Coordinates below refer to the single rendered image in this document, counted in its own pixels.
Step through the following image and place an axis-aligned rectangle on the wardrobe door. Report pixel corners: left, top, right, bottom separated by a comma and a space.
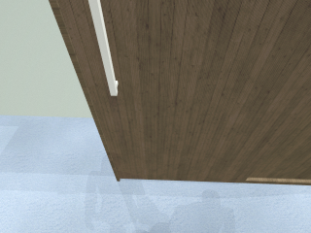
249, 110, 311, 180
57, 0, 311, 183

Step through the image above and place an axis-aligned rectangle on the handle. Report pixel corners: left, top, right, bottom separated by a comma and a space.
88, 0, 119, 96

